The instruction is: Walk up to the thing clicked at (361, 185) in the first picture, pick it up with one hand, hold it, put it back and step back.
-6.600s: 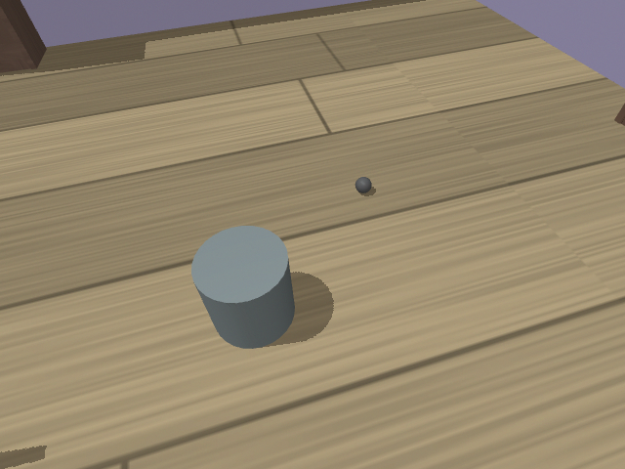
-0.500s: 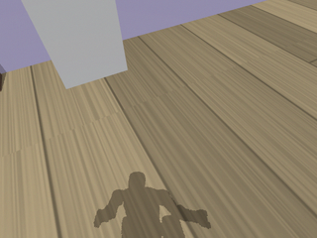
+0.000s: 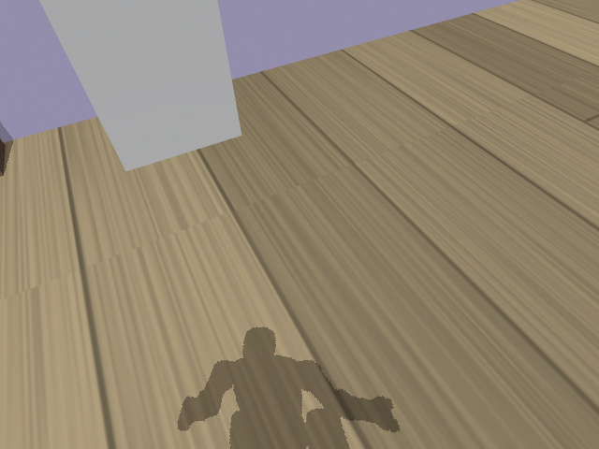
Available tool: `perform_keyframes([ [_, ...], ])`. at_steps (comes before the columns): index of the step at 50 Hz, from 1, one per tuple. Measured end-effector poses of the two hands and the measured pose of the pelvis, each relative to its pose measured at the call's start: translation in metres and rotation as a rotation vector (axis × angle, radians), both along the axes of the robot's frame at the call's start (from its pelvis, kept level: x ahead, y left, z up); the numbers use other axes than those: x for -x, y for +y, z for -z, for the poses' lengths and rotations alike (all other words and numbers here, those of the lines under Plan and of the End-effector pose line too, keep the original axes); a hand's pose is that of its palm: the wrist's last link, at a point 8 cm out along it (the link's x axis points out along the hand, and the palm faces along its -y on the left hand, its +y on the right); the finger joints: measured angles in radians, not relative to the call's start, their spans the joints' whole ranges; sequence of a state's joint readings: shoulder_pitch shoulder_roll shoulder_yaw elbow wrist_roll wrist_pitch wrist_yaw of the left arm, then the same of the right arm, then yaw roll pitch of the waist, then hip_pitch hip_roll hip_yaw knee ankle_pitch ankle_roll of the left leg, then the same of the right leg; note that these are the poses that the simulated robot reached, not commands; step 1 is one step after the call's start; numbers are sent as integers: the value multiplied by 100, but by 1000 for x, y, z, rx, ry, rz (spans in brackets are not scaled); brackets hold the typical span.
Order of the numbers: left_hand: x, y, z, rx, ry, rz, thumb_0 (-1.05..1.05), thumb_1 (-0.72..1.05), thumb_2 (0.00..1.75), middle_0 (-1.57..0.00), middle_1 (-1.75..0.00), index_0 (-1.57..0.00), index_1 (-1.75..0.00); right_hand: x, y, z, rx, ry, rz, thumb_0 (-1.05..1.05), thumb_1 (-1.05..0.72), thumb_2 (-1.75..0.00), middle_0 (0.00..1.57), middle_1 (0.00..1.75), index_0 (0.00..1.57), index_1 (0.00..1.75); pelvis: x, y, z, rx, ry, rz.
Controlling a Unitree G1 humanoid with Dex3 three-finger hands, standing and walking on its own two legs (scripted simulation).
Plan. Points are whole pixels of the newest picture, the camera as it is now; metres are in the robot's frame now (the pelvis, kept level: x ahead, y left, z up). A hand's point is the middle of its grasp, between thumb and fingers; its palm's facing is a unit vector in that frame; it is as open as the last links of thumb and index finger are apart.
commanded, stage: stand
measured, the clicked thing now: out of the picture -0.05 +1.40 -0.74
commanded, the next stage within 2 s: walk up in 0.14 s
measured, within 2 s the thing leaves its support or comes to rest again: neither
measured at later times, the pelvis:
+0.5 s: pelvis +0.05 +0.00 -0.01, yaw +19 degrees
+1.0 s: pelvis +0.24 -0.04 -0.04, yaw +42 degrees
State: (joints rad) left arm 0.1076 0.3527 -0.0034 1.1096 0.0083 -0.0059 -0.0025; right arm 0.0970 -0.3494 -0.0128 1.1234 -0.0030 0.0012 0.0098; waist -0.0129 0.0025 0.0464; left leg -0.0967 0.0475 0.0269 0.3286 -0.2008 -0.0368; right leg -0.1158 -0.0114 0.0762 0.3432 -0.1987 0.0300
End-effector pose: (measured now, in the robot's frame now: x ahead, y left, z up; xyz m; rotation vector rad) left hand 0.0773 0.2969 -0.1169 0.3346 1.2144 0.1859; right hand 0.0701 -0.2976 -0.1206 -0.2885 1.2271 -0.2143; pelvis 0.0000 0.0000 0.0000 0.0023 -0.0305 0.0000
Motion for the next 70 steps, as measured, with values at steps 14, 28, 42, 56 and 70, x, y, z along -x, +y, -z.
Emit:
perform_keyframes([
  [14, 1, 14, -7, -1, -120, -90, 1, 91, 90, -20, -30, -21, -30, 15, -19, 1, 14, 106, -84, 0, -90, -90, 20, 30, 20, 30, -7, -13, 7, 0, 10, -129],
  [28, 75, 49, 20, -29, -27, -387, 1, 91, 90, -20, -30, -21, -30, -203, 21, -23, 134, -80, -471, 1, -90, -90, 20, 30, 20, 30, -74, 12, 29, 0, -2, -382],
  [42, -17, 29, 18, 45, -202, -487, 1, 91, 90, -20, -30, -21, -30, -316, 64, -44, 158, -162, -658, 0, -90, -90, 21, 30, 21, 30, -173, 6, 21, -19, -43, -584],
  [56, -40, -70, -1, -87, -111, -757, 1, 91, 90, -20, -30, -21, -30, -505, 74, 12, 107, -137, -935, 0, -90, -90, 20, 30, 20, 30, -263, -61, 36, -25, 19, -849],
  [70, 37, -137, -7, -188, -80, -1029, 1, 90, 90, -20, -30, -21, -30, -552, 155, 9, 35, -85, -1238, 0, -90, -90, 20, 30, 20, 30, -292, -74, 36, 0, 12, -1091],
])
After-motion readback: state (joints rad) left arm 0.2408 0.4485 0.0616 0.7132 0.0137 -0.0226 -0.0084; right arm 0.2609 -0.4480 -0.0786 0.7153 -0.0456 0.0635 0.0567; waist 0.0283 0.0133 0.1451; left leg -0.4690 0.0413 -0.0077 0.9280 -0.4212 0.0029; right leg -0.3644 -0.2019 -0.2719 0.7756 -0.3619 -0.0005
